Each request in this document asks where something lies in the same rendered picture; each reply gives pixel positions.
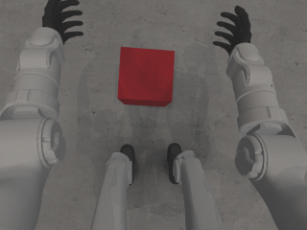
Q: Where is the left robot thigh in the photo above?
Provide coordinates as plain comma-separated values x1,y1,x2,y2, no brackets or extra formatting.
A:
90,157,132,230

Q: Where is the left robot forearm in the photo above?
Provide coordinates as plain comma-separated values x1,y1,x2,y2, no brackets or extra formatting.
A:
0,27,65,121

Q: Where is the carton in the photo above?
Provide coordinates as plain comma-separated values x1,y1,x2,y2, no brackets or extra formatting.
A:
117,47,175,107

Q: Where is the right robot thigh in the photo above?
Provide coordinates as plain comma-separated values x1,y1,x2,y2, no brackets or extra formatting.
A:
174,155,225,230

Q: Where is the robot left upper arm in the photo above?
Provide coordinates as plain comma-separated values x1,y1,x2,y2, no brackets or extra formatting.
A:
0,117,66,230

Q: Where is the robot thigh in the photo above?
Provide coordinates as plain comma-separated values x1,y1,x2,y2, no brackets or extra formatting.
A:
90,157,132,230
174,155,225,230

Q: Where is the right robot hand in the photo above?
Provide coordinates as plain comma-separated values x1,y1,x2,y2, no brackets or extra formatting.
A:
213,6,252,56

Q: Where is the right robot forearm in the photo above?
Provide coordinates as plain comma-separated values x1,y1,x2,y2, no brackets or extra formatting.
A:
225,42,307,172

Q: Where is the left robot hand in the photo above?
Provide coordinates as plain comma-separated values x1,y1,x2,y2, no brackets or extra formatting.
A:
42,0,83,45

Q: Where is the robot right upper arm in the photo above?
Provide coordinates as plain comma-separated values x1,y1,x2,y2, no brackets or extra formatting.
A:
234,133,307,230

